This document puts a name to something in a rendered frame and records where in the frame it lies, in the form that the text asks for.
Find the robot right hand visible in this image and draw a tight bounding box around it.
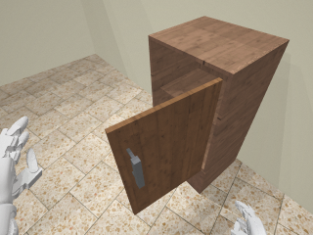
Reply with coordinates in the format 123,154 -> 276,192
231,200 -> 267,235

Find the cupboard door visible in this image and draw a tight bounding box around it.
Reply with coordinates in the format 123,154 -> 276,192
105,77 -> 223,215

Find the robot left hand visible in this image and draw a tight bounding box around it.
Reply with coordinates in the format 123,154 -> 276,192
0,116 -> 42,204

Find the left robot forearm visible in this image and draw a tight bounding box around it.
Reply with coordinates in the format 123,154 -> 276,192
0,204 -> 19,235

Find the handle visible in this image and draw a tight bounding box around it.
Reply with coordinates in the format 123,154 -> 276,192
126,148 -> 145,189

